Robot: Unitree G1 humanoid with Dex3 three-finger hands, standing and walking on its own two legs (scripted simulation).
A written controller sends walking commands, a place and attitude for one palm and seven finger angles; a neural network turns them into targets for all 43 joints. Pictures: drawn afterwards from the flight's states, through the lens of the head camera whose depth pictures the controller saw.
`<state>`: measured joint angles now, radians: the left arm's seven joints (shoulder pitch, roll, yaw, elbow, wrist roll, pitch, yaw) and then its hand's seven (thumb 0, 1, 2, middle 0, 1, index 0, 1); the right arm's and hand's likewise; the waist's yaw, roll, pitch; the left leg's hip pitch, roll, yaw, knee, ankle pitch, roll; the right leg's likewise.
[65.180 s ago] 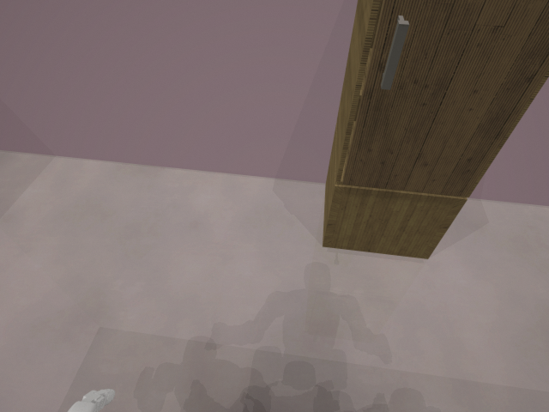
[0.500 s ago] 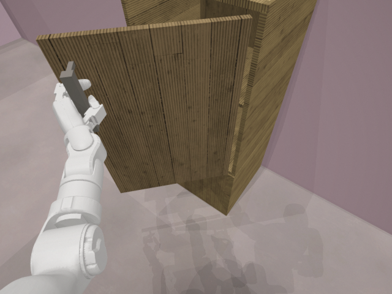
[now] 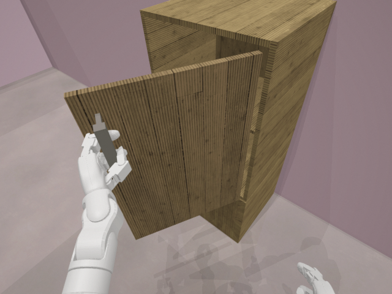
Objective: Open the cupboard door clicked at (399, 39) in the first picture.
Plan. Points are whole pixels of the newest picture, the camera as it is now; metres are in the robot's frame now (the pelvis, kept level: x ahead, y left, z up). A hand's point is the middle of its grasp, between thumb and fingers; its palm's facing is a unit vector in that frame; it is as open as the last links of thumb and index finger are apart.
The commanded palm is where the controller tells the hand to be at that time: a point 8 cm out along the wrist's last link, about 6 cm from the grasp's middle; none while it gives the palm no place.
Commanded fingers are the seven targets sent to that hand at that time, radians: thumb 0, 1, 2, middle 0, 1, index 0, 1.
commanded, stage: pull the door open along its arc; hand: left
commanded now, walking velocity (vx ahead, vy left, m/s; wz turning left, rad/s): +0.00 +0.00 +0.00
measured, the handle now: (109, 148) +0.37 +0.21 +0.13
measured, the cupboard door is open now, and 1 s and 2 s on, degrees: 62 82 81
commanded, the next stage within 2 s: open thumb and fingers to let go in 0.78 s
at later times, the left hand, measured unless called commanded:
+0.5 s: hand (130, 173) +0.30 +0.15 +0.13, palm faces +0.45 -0.89 +0.01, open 5.8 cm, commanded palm +0.23 +0.18 +0.13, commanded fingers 0.00 0.90 0.90 -0.40 -1.35 -0.40 -1.35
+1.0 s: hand (158, 202) +0.24 +0.08 +0.13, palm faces +0.41 -0.91 +0.02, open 6.1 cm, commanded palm +0.19 +0.13 +0.13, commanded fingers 0.00 0.41 0.69 -0.37 -1.30 -0.37 -1.30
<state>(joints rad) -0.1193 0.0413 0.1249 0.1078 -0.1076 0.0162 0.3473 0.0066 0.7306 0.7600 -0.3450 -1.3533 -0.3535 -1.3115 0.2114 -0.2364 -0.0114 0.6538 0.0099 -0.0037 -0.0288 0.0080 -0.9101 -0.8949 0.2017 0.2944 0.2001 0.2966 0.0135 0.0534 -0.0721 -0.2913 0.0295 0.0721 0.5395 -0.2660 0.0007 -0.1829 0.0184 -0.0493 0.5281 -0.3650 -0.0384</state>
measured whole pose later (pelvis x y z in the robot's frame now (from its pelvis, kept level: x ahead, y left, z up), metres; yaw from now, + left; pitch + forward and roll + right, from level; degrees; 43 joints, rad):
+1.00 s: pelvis -0.01 -0.02 +0.00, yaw +3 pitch -4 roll +0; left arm 0.19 -0.07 -0.25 -0.29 0.01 0.19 0.51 0.02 0.67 0.78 -0.37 -1.34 -0.36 -1.33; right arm 0.07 -0.18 0.04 0.62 -0.03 0.10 -0.01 0.01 -0.91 -0.90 0.20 0.29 0.20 0.30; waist 0.04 0.07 -0.01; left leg -0.22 0.03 0.01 0.55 -0.26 -0.02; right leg -0.08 0.03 -0.11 0.52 -0.37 -0.06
